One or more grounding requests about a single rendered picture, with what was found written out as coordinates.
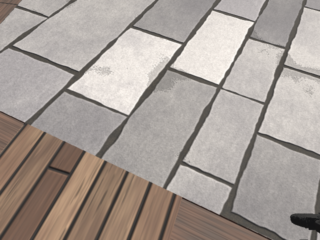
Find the robot right hand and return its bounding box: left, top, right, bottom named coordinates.
left=290, top=212, right=320, bottom=240

